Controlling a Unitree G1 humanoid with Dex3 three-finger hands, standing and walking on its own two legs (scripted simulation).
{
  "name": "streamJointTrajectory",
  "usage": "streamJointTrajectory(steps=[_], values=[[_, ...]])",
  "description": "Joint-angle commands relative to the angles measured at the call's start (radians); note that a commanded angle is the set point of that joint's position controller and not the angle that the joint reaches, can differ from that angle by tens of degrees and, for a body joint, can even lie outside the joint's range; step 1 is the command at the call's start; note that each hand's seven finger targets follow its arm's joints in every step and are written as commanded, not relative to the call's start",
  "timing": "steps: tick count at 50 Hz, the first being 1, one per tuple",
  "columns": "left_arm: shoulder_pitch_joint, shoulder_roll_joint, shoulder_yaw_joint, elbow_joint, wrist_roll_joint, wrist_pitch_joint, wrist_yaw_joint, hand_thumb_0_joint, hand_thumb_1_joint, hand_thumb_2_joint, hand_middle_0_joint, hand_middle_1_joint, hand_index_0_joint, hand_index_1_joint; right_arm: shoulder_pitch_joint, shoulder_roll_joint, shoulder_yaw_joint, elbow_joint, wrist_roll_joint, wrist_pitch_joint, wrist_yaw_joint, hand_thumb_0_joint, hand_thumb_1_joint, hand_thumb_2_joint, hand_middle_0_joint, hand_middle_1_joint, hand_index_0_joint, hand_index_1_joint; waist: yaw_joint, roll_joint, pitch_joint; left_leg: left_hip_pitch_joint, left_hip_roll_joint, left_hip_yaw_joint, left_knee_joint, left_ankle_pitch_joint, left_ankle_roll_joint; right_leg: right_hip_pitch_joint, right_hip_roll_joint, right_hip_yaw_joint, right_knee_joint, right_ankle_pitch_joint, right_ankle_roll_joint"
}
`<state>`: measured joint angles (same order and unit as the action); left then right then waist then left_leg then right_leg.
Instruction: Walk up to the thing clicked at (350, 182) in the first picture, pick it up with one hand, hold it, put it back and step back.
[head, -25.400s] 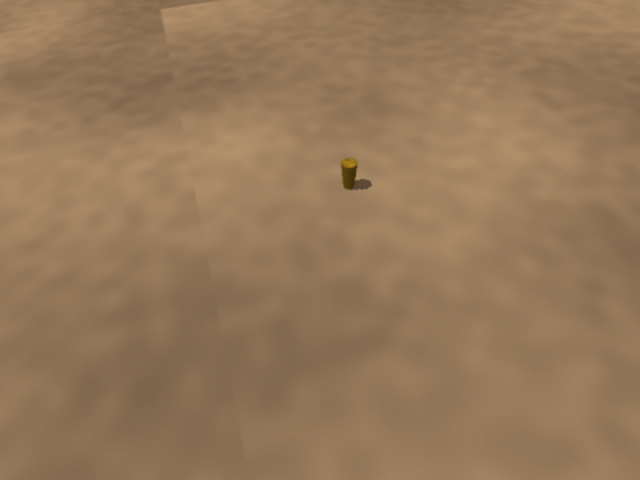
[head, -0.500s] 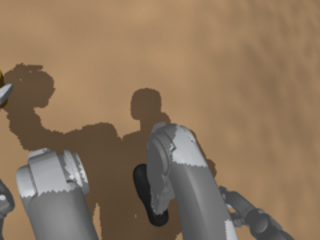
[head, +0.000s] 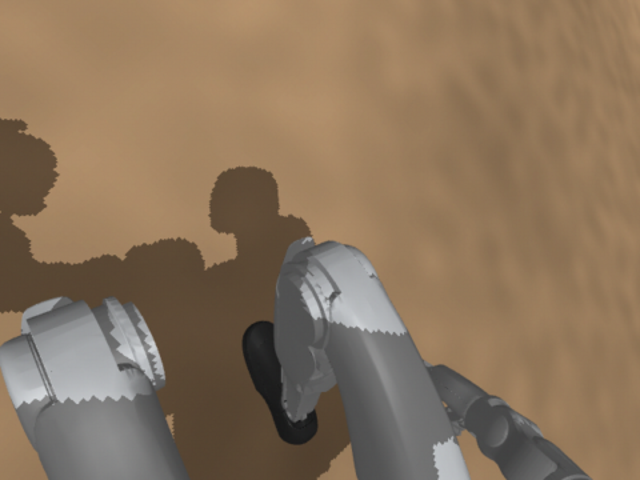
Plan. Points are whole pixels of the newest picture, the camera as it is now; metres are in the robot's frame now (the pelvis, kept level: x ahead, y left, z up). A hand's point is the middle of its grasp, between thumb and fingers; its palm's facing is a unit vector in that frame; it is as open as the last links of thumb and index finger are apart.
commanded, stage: lower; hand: left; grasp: from the side
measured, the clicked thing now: out of the picture +0.47 +0.29 -0.20
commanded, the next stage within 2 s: loosen in 0.24 s
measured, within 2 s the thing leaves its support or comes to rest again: rests again in 0.68 s
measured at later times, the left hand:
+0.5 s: hand out of the picture +0.47 +0.29 -0.18, palm faces +0.32 -0.95 -0.01, open 9.6 cm
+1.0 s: hand out of the picture +0.47 +0.29 -0.17, palm faces +0.35 -0.94 +0.01, open 15.6 cm
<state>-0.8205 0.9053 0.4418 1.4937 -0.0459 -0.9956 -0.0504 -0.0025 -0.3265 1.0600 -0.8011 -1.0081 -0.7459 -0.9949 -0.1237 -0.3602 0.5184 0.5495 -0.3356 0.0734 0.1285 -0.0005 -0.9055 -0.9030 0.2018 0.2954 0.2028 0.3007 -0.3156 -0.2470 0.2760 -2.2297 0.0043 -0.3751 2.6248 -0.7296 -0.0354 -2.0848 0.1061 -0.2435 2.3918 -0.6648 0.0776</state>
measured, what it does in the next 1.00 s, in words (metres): stands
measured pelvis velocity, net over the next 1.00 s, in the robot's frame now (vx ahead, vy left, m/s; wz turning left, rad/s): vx -0.01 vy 0.01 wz -0.03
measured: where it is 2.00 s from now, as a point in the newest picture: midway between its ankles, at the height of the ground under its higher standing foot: (212, 447)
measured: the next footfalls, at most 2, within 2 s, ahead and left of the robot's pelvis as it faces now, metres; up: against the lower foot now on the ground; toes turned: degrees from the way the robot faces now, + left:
none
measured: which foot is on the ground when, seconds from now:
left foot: down 0.00-1.00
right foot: down 0.00-1.00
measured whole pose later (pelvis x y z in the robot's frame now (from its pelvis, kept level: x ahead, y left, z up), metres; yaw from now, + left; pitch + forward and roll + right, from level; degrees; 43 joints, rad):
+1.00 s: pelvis -0.01 +0.01 +0.00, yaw -2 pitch +15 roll -19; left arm -0.82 0.95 0.47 1.51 -0.05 -1.04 -0.03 -0.01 -0.43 0.20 -0.30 -0.26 -0.31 -0.25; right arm -0.16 -0.36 0.57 0.53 -0.35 0.08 0.12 0.00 -0.91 -0.90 0.20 0.30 0.20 0.30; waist -0.32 -0.28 0.29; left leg -2.22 0.01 -0.40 2.63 -0.73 -0.02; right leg -2.06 0.12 -0.27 2.36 -0.65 0.08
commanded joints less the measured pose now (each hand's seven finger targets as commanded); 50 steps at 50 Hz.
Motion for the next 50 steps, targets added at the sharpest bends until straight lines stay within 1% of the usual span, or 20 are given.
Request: streamJointTrajectory(steps=[1,5,7,14,16,17,18,20,21,22,25,28,31,34,39,41,43,46,47,50], values=[[-0.245,0.156,0.007,-0.142,-0.011,-0.08,0.01,0.0,0.31,1.184,-1.197,-1.328,-1.22,-1.313,0.069,-0.356,-0.099,-0.006,-0.011,0.013,-0.022,0.0,-0.9,-0.9,0.2,0.3,0.2,0.3,-0.105,0.58,-0.592,0.441,0.075,0.09,-0.299,0.207,0.014,0.321,0.024,-0.098,-0.181,0.261,-0.076],[-0.255,0.144,-0.006,-0.129,-0.007,-0.088,0.018,0.0,0.337,1.201,-1.225,-1.343,-1.248,-1.328,0.054,-0.363,-0.094,-0.006,-0.016,0.015,-0.023,0.0,-0.897,-0.899,0.2,0.3,0.2,0.3,-0.126,0.579,-0.558,0.437,0.079,0.075,-0.309,0.184,0.011,0.297,0.025,-0.112,-0.179,0.247,-0.075],[-0.261,0.17,0.003,-0.128,-0.009,-0.097,0.025,0.0,0.341,1.184,-1.218,-1.329,-1.241,-1.313,0.042,-0.365,-0.086,-0.011,-0.017,0.014,-0.023,0.0,-0.9,-0.9,0.2,0.3,0.2,0.3,-0.122,0.584,-0.548,0.423,0.077,0.076,-0.306,0.174,0.012,0.301,0.025,-0.112,-0.181,0.24,-0.075],[-0.259,0.17,-0.007,-0.112,-0.008,-0.109,0.025,0.0,0.319,1.187,-1.229,-1.33,-1.249,-1.317,0.029,-0.367,-0.08,-0.009,-0.022,0.013,-0.025,0.0,-0.899,-0.899,0.2,0.3,0.2,0.3,-0.129,0.57,-0.539,0.418,0.079,0.076,-0.302,0.16,0.015,0.305,0.03,-0.113,-0.189,0.233,-0.076],[-0.246,0.15,-0.012,-0.106,-0.012,-0.108,0.025,0.0,0.318,1.195,-1.218,-1.334,-1.239,-1.321,0.036,-0.366,-0.079,-0.004,-0.025,0.012,-0.026,0.0,-0.895,-0.899,0.2,0.3,0.2,0.3,-0.136,0.563,-0.549,0.441,0.082,0.07,-0.299,0.189,0.014,0.314,0.032,-0.117,-0.189,0.259,-0.072],[-0.258,0.165,-0.015,-0.112,-0.008,-0.11,0.027,0.0,0.316,1.186,-1.199,-1.313,-1.22,-1.3,0.03,-0.367,-0.076,-0.005,-0.026,0.012,-0.025,0.0,-0.894,-0.899,0.2,0.3,0.2,0.3,-0.137,0.574,-0.547,0.435,0.081,0.069,-0.301,0.188,0.014,0.312,0.032,-0.116,-0.189,0.256,-0.075],[-0.256,0.164,-0.014,-0.105,-0.006,-0.11,0.028,0.0,0.271,1.106,-1.247,-1.285,-1.27,-1.269,0.027,-0.37,-0.076,-0.005,-0.025,0.012,-0.026,0.0,-0.907,-0.897,0.201,0.3,0.2,0.3,-0.138,0.576,-0.534,0.436,0.083,0.064,-0.307,0.193,0.011,0.305,0.029,-0.118,-0.182,0.259,-0.076],[-0.252,0.182,-0.006,-0.122,-0.01,-0.115,0.027,0.0,0.111,0.946,-1.107,-1.125,-1.138,-1.109,0.028,-0.368,-0.075,-0.002,-0.026,0.014,-0.027,0.0,-0.915,-0.893,0.201,0.3,0.2,0.3,-0.129,0.587,-0.551,0.448,0.084,0.07,-0.299,0.205,0.011,0.32,0.032,-0.112,-0.185,0.269,-0.076],[-0.264,0.163,-0.009,-0.126,-0.014,-0.117,0.026,0.0,0.06,0.866,-1.046,-1.045,-1.076,-1.029,0.031,-0.371,-0.076,-0.001,-0.027,0.013,-0.027,0.0,-0.915,-0.893,0.201,0.3,0.2,0.3,-0.142,0.595,-0.556,0.468,0.087,0.059,-0.307,0.224,0.007,0.315,0.03,-0.121,-0.178,0.28,-0.076],[-0.26,0.165,-0.001,-0.127,-0.021,-0.12,0.028,0.0,0.037,0.786,-0.993,-0.965,-1.022,-0.949,0.024,-0.371,-0.075,-0.001,-0.028,0.012,-0.027,0.0,-0.913,-0.893,0.201,0.3,0.2,0.3,-0.135,0.601,-0.549,0.465,0.086,0.06,-0.306,0.226,0.006,0.313,0.031,-0.12,-0.176,0.282,-0.076],[-0.256,0.169,0.001,-0.116,-0.019,-0.12,0.028,0.0,-0.089,0.546,-0.893,-0.806,-0.919,-0.777,0.018,-0.371,-0.074,-0.002,-0.028,0.012,-0.027,0.0,-0.92,-0.894,0.201,0.3,0.2,0.3,-0.14,0.604,-0.539,0.461,0.086,0.059,-0.306,0.221,0.006,0.305,0.031,-0.121,-0.179,0.279,-0.077],[-0.248,0.165,-0.01,-0.108,-0.013,-0.118,0.026,0.0,-0.274,0.402,-0.653,-0.582,-0.679,-0.566,0.02,-0.365,-0.069,-0.002,-0.029,0.017,-0.027,0.0,-0.92,-0.899,0.201,0.3,0.201,0.3,-0.139,0.588,-0.532,0.44,0.085,0.063,-0.301,0.208,0.01,0.315,0.032,-0.12,-0.186,0.271,-0.077],[-0.25,0.184,-0.002,-0.103,-0.016,-0.117,0.029,0.0,-0.339,0.295,-0.569,-0.475,-0.58,-0.46,0.018,-0.369,-0.068,-0.007,-0.027,0.018,-0.027,0.0,-0.926,-0.9,0.201,0.3,0.201,0.3,-0.134,0.591,-0.529,0.43,0.083,0.064,-0.305,0.188,0.012,0.315,0.034,-0.118,-0.189,0.256,-0.078],[-0.245,0.171,-0.001,-0.097,-0.025,-0.115,0.03,0.0,-0.399,0.267,-0.504,-0.418,-0.512,-0.407,0.021,-0.366,-0.066,-0.012,-0.028,0.016,-0.027,0.0,-0.925,-0.901,0.201,0.301,0.201,0.301,-0.138,0.556,-0.54,0.414,0.081,0.071,-0.294,0.179,0.019,0.334,0.036,-0.114,-0.203,0.257,-0.075],[-0.249,0.156,-0.012,-0.086,-0.016,-0.113,0.024,0.0,-0.432,0.192,-0.376,-0.302,-0.386,-0.289,0.015,-0.37,-0.072,-0.013,-0.026,0.014,-0.028,0.0,-0.921,-0.9,0.201,0.3,0.201,0.3,-0.149,0.565,-0.515,0.421,0.083,0.06,-0.312,0.157,0.015,0.299,0.035,-0.126,-0.197,0.235,-0.078],[-0.248,0.164,-0.012,-0.087,-0.016,-0.115,0.025,0.0,-0.457,0.153,-0.321,-0.249,-0.332,-0.236,0.014,-0.37,-0.069,-0.014,-0.027,0.014,-0.027,0.0,-0.92,-0.9,0.202,0.3,0.201,0.3,-0.144,0.57,-0.519,0.428,0.083,0.056,-0.312,0.164,0.014,0.299,0.035,-0.127,-0.195,0.24,-0.077],[-0.246,0.163,-0.006,-0.084,-0.019,-0.115,0.026,0.0,-0.441,0.166,-0.213,-0.199,-0.222,-0.188,0.013,-0.37,-0.069,-0.014,-0.027,0.013,-0.029,0.0,-0.901,-0.898,0.202,0.301,0.201,0.301,-0.143,0.567,-0.525,0.437,0.084,0.057,-0.309,0.182,0.014,0.303,0.035,-0.123,-0.194,0.252,-0.078],[-0.258,0.218,0.022,-0.116,-0.026,-0.121,0.028,0.0,-0.451,0.142,-0.187,-0.161,-0.195,-0.152,0.009,-0.372,-0.068,-0.018,-0.021,0.012,-0.031,0.0,-0.903,-0.899,0.202,0.3,0.201,0.3,-0.123,0.573,-0.529,0.41,0.083,0.068,-0.305,0.158,0.02,0.311,0.036,-0.116,-0.2,0.234,-0.08],[-0.252,0.236,0.037,-0.138,-0.028,-0.121,0.028,0.0,-0.452,0.156,-0.159,-0.155,-0.166,-0.147,0.017,-0.37,-0.067,-0.018,-0.023,0.014,-0.032,0.0,-0.901,-0.899,0.202,0.3,0.201,0.3,-0.115,0.588,-0.555,0.426,0.086,0.072,-0.302,0.182,0.019,0.336,0.036,-0.11,-0.198,0.255,-0.078],[-0.26,0.314,0.078,-0.207,-0.01,-0.106,0.021,0.0,-0.452,0.087,-0.096,-0.079,-0.104,-0.069,0.026,-0.372,-0.077,-0.017,-0.016,0.025,-0.038,0.0,-0.903,-0.899,0.202,0.3,0.201,0.3,-0.09,0.664,-0.572,0.466,0.094,0.07,-0.332,0.199,0.008,0.309,0.03,-0.108,-0.176,0.248,-0.085]])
